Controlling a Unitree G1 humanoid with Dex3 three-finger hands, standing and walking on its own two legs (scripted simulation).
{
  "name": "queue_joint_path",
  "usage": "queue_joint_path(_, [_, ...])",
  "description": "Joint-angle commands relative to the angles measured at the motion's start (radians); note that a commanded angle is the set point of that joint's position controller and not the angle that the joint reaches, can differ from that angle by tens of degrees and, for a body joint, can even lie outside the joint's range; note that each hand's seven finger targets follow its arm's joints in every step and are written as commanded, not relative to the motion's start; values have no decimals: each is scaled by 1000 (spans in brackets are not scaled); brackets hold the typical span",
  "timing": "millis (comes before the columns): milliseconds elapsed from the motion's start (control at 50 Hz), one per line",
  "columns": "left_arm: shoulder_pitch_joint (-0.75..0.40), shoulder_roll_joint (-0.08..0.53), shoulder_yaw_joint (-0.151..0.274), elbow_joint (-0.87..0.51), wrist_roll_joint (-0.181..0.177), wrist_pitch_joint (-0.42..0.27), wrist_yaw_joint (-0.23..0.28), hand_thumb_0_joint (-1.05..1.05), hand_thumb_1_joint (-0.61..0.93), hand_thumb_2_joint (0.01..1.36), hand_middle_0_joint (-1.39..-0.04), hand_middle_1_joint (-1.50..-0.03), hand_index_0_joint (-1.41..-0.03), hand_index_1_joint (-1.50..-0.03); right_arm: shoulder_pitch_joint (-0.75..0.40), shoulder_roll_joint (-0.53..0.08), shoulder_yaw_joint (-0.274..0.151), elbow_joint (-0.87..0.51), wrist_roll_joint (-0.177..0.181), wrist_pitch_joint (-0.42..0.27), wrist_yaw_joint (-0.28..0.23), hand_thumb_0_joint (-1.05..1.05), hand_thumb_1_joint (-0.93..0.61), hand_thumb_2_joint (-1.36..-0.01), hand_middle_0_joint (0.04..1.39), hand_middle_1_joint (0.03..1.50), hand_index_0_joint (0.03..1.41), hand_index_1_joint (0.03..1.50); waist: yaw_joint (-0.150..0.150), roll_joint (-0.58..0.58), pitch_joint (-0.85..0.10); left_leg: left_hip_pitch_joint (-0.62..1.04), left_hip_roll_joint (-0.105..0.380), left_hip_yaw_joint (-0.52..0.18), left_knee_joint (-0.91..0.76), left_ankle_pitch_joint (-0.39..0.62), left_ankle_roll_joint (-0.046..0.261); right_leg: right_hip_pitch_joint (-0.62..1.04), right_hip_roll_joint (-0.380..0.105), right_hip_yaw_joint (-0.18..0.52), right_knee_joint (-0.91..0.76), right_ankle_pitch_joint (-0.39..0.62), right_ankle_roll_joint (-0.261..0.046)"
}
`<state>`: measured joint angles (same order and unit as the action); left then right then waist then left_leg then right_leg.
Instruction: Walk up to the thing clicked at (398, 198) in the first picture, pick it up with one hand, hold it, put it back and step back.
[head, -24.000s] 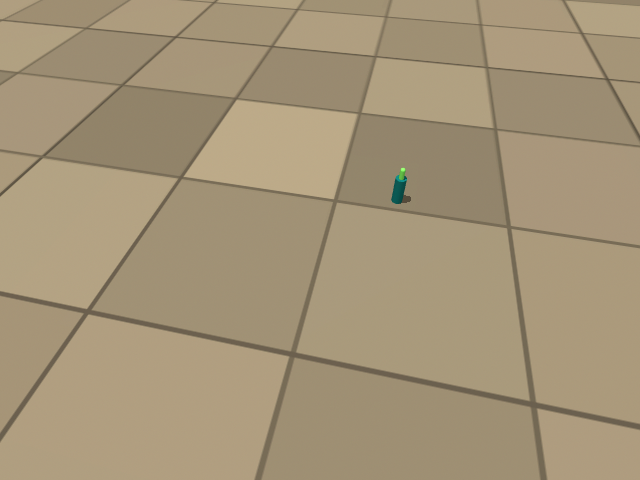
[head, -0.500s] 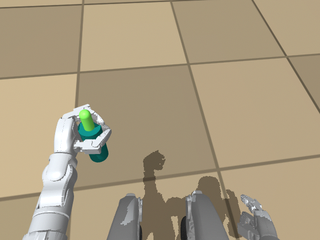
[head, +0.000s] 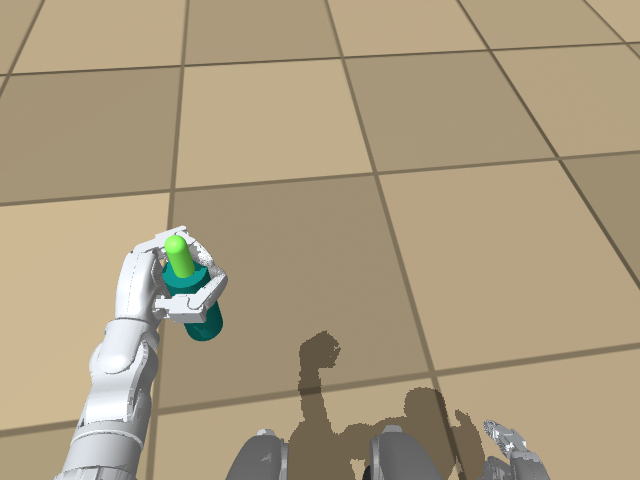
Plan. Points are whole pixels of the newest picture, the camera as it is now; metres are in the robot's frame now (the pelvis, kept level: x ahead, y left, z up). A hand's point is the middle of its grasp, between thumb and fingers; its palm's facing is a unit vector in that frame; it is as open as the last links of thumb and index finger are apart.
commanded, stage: lift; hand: left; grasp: from the side
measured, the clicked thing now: (191, 288) +0.35 +0.18 +0.01
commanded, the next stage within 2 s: hold in 0.44 s
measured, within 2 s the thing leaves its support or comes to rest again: neither
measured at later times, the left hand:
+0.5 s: hand (195, 259) +0.35 +0.16 +0.07, palm faces -0.04 -1.00 +0.01, open 5.7 cm
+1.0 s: hand (197, 257) +0.35 +0.15 +0.09, palm faces -0.04 -1.00 +0.01, open 5.7 cm
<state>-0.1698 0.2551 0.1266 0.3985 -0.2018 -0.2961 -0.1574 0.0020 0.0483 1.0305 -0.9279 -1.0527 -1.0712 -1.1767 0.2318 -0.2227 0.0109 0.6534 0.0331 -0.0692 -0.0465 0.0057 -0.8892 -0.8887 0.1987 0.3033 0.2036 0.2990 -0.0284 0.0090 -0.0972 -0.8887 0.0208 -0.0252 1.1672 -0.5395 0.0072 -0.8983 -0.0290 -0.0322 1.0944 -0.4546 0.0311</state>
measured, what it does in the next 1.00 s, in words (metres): stands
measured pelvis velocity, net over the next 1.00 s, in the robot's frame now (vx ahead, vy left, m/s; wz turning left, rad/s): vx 0.01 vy -0.01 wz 0.00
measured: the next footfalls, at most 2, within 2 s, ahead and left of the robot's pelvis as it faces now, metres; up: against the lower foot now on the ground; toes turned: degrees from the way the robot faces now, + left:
none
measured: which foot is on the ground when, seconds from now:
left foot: down 0.00-1.00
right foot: down 0.00-1.00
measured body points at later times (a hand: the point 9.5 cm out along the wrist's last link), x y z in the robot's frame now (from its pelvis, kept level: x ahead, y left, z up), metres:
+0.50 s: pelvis +0.02 -0.01 +0.03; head +0.07 +0.01 +0.48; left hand +0.35 +0.22 +0.08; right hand +0.14 -0.25 -0.07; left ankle +0.02 +0.11 -0.65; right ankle +0.04 -0.14 -0.65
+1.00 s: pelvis +0.01 -0.01 +0.05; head +0.05 +0.00 +0.49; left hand +0.34 +0.21 +0.09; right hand +0.14 -0.26 -0.06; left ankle +0.02 +0.11 -0.65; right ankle +0.04 -0.14 -0.65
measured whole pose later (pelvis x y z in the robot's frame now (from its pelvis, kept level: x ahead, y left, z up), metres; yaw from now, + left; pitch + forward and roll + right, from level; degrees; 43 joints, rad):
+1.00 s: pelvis +0.01 -0.01 +0.05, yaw +0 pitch +6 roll -1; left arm -0.18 0.23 0.15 0.51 -0.21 -0.34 -0.21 0.00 0.05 1.03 -0.92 -1.07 -1.07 -1.18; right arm 0.24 -0.22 0.01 0.68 0.02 -0.05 -0.07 0.01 -0.89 -0.89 0.20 0.30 0.20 0.30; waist -0.03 0.00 -0.03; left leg -0.55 0.03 -0.01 0.88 -0.44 -0.01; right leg -0.57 -0.02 -0.03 0.83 -0.37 0.02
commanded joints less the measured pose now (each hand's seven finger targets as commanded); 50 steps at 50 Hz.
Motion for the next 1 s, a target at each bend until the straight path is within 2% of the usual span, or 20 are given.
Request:
queue_joint_path(0, [-319, 139, 72, -257, -23, -102, 0, 0, 535, 1282, -1314, -1434, -1344, -1412, 16, -148, -55, -108, -2, -40, -11, 0, -881, -888, 201, 299, 200, 299, -2, 59, -333, 250, -14, -16, -244, 239, -7, 238, 33, -11, -178, 209, -49])
queue_joint_path(60, [-333, 124, 57, -259, -23, -108, -5, 0, 539, 1282, -1314, -1429, -1342, -1408, 4, -143, -54, -126, -2, -41, -12, 0, -876, -887, 201, 299, 200, 299, -10, 31, -335, 263, -14, -9, -260, 251, -5, 287, 33, -9, -202, 228, -46])
queue_joint_path(120, [-296, 136, 75, -212, -18, -105, -11, 0, 558, 1283, -1289, -1418, -1317, -1397, 14, -143, -56, -106, -4, -35, -15, 0, -869, -886, 201, 299, 201, 299, 0, 36, -307, 284, -14, -5, -283, 258, -5, 305, 33, -6, -223, 234, -46])
queue_joint_path(140, [-342, 137, 63, -249, -17, -115, -15, 0, 563, 1289, -1292, -1416, -1318, -1397, 5, -146, -55, -119, -5, -38, -13, 0, -871, -887, 201, 299, 200, 299, -7, 50, -314, 302, -11, -13, -296, 273, -10, 302, 34, -13, -222, 241, -49])
queue_joint_path(220, [-327, 137, 80, -247, -31, -120, -24, 0, 556, 1285, -1294, -1424, -1323, -1402, 6, -143, -52, -119, -6, -36, -14, 0, -868, -886, 201, 299, 200, 299, 7, 68, -327, 347, -9, -15, -314, 345, -18, 335, 37, -17, -228, 288, -53])
queue_joint_path(280, [-329, 113, 56, -214, -27, -117, -35, 0, 597, 1287, -1286, -1413, -1314, -1392, 20, -145, -54, -109, -9, -31, -18, 0, -866, -886, 201, 299, 200, 299, -11, 59, -320, 375, -7, -10, -319, 386, -19, 351, 38, -15, -242, 323, -53])
queue_joint_path(300, [-337, 132, 77, -221, -30, -120, -38, 0, 597, 1299, -1287, -1423, -1317, -1401, 25, -147, -56, -102, -11, -31, -18, 0, -863, -885, 201, 300, 201, 300, -6, 71, -329, 386, -6, -12, -319, 414, -23, 349, 37, -15, -241, 339, -55])
queue_joint_path(320, [-340, 116, 61, -221, -31, -119, -38, 0, 576, 1291, -1287, -1420, -1316, -1398, 17, -141, -51, -106, -10, -29, -17, 0, -864, -885, 201, 299, 200, 299, -7, 60, -316, 390, -5, -11, -325, 406, -20, 360, 38, -16, -249, 336, -54])
queue_joint_path(340, [-339, 131, 84, -200, -36, -122, -42, 0, 566, 1294, -1294, -1429, -1324, -1407, 26, -147, -55, -100, -10, -29, -18, 0, -867, -886, 201, 299, 201, 299, -6, 62, -322, 398, -4, -12, -326, 433, -23, 367, 38, -17, -247, 351, -54])
queue_joint_path(360, [-329, 119, 68, -209, -34, -123, -45, 0, 570, 1295, -1291, -1429, -1322, -1406, 23, -142, -53, -102, -11, -27, -17, 0, -865, -885, 201, 299, 201, 299, -3, 58, -335, 407, -5, -8, -325, 444, -21, 385, 37, -14, -252, 366, -54])
queue_joint_path(400, [-344, 132, 85, -195, -37, -128, -50, 0, 554, 1303, -1315, -1446, -1344, -1425, 21, -144, -55, -102, -12, -25, -20, 0, -869, -886, 201, 300, 200, 300, -5, 27, -327, 379, -9, 0, -330, 413, -12, 427, 35, -8, -270, 367, -50])
queue_joint_path(460, [-354, 125, 76, -181, -35, -130, -56, 0, 549, 1297, -1304, -1445, -1334, -1423, 12, -145, -54, -104, -11, -23, -19, 0, -866, -886, 201, 300, 201, 300, -5, 32, -288, 386, -12, 4, -352, 386, -10, 431, 33, -7, -287, 351, -48])
queue_joint_path(480, [-319, 130, 91, -166, -38, -129, -58, 0, 551, 1300, -1310, -1449, -1339, -1427, 16, -143, -54, -101, -12, -22, -21, 0, -867, -886, 201, 300, 201, 300, 4, 30, -304, 392, -10, 4, -355, 406, -13, 446, 33, -7, -287, 363, -50])
queue_joint_path(520, [-341, 139, 85, -174, -32, -132, -66, 0, 564, 1284, -1301, -1432, -1331, -1410, 9, -145, -56, -102, -13, -18, -22, 0, -865, -885, 201, 300, 201, 300, 3, 47, -287, 403, -12, 7, -363, 394, -13, 434, 34, -6, -298, 351, -50])
queue_joint_path(540, [-355, 117, 65, -163, -33, -132, -70, 0, 553, 1216, -1318, -1415, -1352, -1386, 4, -143, -56, -104, -15, -19, -23, 0, -879, -885, 201, 299, 200, 299, -11, 34, -263, 395, -11, 3, -371, 369, -12, 423, 37, -9, -305, 330, -48])
queue_joint_path(600, [-356, 137, 98, -168, -35, -136, -63, 0, 544, 1223, -1328, -1430, -1361, -1401, 6, -140, -56, -104, -14, -19, -22, 0, -884, -887, 201, 300, 201, 300, 4, 46, -287, 402, -14, 8, -381, 366, -11, 454, 33, -5, -314, 336, -49])
queue_joint_path(700, [-353, 117, 77, -162, -31, -140, -61, 0, 547, 1231, -1332, -1435, -1363, -1409, 7, -137, -52, -103, -18, -16, -25, 0, -885, -888, 201, 300, 200, 300, -5, 21, -272, 420, -13, 11, -392, 376, -9, 475, 34, -5, -330, 350, -46])
queue_joint_path(800, [-359, 119, 83, -163, -35, -144, -61, 0, 570, 1229, -1341, -1439, -1373, -1411, -8, -142, -53, -102, -17, -22, -28, 0, -884, -887, 201, 300, 200, 300, 0, 38, -254, 436, -12, 11, -417, 318, -9, 467, 35, -5, -350, 298, -46])
queue_joint_path(920, [-344, 132, 97, -157, -29, -142, -49, 0, 543, 1228, -1346, -1443, -1375, -1418, -12, -138, -52, -98, -16, -24, -30, 0, -889, -889, 201, 300, 200, 300, 9, 28, -258, 443, -16, 16, -426, 350, -7, 512, 33, -3, -365, 331, -44])
queue_joint_path(980, [-347, 115, 81, -155, -29, -141, -51, 0, 549, 1237, -1346, -1452, -1378, -1425, -8, -135, -50, -97, -16, -22, -29, 0, -889, -889, 201, 300, 200, 300, 1, 33, -240, 445, -16, 16, -435, 348, -8, 513, 32, -2, -370, 330, -45])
